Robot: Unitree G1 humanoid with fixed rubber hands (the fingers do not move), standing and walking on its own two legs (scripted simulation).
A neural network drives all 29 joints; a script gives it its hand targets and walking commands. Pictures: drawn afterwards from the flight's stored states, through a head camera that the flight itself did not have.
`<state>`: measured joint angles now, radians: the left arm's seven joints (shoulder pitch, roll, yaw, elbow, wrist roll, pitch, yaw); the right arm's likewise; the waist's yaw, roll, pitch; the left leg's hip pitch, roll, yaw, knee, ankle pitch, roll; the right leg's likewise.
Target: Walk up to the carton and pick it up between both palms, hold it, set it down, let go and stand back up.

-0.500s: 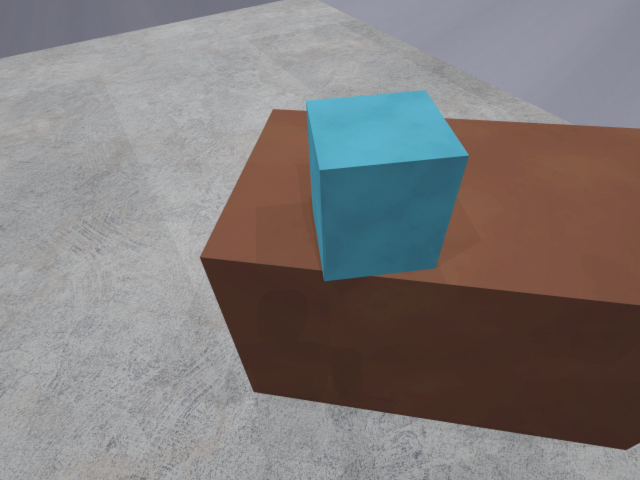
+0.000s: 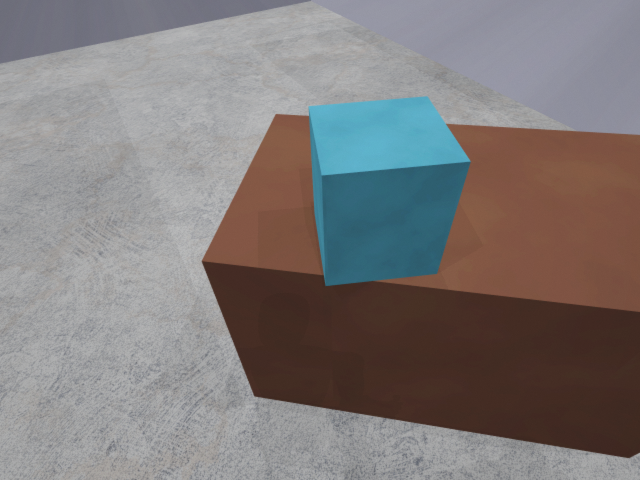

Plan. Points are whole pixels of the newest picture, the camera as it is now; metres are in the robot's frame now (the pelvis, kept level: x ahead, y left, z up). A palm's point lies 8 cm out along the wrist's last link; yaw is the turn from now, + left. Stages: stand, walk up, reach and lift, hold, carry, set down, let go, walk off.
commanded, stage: stand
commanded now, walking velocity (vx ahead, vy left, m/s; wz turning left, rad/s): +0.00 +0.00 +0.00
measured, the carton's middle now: (375, 193) +0.60 -0.06 +0.03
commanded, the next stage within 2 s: none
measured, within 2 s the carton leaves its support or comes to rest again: neither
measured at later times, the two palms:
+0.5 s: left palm out of the picture +0.07 +0.25 -0.11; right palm out of the picture +0.07 -0.25 -0.11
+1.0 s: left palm out of the picture +0.05 +0.25 -0.11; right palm out of the picture +0.06 -0.25 -0.12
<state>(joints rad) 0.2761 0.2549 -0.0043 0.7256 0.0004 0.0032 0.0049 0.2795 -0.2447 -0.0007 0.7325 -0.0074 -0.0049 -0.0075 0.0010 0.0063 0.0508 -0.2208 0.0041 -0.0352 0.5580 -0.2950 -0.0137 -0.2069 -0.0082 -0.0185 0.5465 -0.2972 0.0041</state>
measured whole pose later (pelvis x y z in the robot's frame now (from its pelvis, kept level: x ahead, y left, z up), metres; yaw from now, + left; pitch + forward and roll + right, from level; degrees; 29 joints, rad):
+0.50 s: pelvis -0.01 +0.00 +0.00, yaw +0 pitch -3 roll +0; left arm 0.29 0.25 0.00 0.77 0.00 0.00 0.01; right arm 0.30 -0.24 0.00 0.78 -0.01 -0.01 -0.01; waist 0.00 0.01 0.05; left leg -0.22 0.00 -0.04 0.54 -0.27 -0.02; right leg -0.20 -0.01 -0.02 0.52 -0.28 0.00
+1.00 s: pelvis -0.01 +0.00 +0.00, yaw +1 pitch -2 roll +0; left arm 0.30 0.25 0.00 0.82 0.00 0.00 0.01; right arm 0.30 -0.24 0.00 0.83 -0.01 -0.01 -0.02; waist 0.00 0.02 0.05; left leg -0.22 0.01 -0.05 0.52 -0.26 -0.02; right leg -0.19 0.00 -0.03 0.50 -0.26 0.00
